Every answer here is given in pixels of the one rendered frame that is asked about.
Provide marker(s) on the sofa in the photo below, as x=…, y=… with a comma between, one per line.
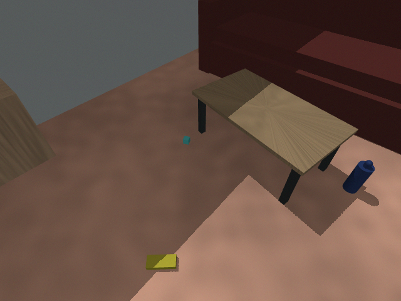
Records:
x=342, y=56

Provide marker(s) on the coffee table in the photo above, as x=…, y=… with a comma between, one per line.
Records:
x=296, y=132

